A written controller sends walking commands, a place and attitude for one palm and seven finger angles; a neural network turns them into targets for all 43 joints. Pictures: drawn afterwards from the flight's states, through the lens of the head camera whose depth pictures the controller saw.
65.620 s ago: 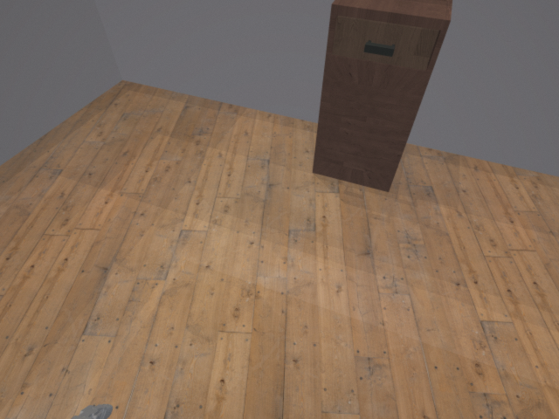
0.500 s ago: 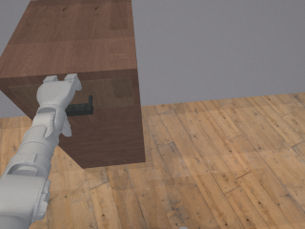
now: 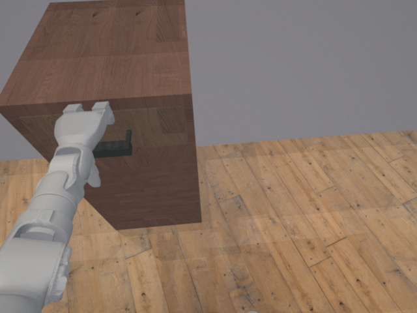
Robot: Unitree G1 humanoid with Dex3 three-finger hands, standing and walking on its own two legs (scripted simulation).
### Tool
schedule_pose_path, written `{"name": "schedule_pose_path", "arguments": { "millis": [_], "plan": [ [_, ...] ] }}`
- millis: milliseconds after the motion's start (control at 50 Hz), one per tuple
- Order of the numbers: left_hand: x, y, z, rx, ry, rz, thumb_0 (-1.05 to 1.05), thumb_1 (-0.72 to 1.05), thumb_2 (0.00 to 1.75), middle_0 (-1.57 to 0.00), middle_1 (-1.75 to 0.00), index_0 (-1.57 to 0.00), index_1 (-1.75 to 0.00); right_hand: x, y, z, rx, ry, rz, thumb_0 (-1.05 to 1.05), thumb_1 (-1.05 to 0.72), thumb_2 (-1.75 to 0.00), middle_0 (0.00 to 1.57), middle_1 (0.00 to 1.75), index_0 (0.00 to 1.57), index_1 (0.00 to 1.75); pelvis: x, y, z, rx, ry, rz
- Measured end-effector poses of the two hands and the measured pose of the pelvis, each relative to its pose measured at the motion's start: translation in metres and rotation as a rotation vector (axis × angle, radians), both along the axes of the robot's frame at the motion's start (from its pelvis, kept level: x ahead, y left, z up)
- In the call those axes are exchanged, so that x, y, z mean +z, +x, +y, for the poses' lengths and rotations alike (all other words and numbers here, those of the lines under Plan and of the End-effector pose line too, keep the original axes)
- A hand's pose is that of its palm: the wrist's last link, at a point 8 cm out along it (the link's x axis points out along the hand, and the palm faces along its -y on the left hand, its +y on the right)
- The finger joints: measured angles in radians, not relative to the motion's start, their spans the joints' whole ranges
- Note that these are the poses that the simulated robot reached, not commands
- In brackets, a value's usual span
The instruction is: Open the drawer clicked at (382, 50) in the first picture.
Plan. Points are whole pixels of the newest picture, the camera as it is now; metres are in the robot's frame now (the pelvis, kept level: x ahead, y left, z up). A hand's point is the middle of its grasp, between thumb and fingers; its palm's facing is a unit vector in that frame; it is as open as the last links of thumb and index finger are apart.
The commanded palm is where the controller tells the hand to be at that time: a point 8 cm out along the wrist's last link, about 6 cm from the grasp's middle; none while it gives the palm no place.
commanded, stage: re-aim the fingers above the handle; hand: left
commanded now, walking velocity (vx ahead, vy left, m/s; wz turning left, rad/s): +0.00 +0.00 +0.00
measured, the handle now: (109, 141) +0.50 +0.24 -0.02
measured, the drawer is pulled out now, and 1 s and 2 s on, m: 0.00 0.00 0.00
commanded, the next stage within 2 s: lower the fingers behind the handle in 0.12 s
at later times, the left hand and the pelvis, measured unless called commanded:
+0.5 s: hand (96, 151) +0.44 +0.25 +0.01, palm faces -0.07 -0.03 -1.00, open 13.8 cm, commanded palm +0.43 +0.24 +0.07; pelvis +0.00 +0.00 -0.01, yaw -1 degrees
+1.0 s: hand (104, 156) +0.45 +0.24 -0.02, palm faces -0.06 -0.03 -1.00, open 13.8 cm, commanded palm +0.43 +0.24 +0.04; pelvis -0.01 +0.00 -0.02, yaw -1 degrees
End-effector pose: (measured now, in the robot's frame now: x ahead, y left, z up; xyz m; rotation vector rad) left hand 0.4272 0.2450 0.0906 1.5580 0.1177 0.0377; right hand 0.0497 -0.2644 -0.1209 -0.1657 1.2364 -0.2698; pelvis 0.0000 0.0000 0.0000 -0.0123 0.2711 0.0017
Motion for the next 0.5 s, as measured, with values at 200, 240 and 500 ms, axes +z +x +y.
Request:
{"name": "schedule_pose_path", "arguments": {
  "millis": [200,240,500],
  "plan": [
    [-0.003,0.009,-0.006,-0.021,-0.009,-0.002,0.0,-0.49,0.3,-0.33,-1.21,-0.33,-1.21,-0.001,-0.015,-0.003,-0.01,-0.011,0.042,0.0,-0.91,-0.9,0.2,0.3,0.21,0.3,-0.002,0.0,0.001,-0.004,0.0,0.019],
    [-0.003,0.009,-0.005,-0.02,-0.011,-0.005,0.0,-0.49,0.3,-0.33,-1.22,-0.34,-1.22,-0.002,-0.019,-0.003,-0.015,-0.01,0.055,0.0,-0.91,-0.9,0.2,0.3,0.21,0.3,-0.002,0.0,0.001,-0.006,-0.001,0.021],
    [-0.021,0.0,0.001,-0.025,-0.019,0.016,0.0,-0.49,0.3,-0.32,-1.2,-0.32,-1.21,-0.004,-0.031,-0.005,-0.032,-0.016,0.088,0.0,-0.91,-0.9,0.2,0.3,0.2,0.3,-0.005,0.0,0.001,-0.008,-0.004,0.034]
  ]
}}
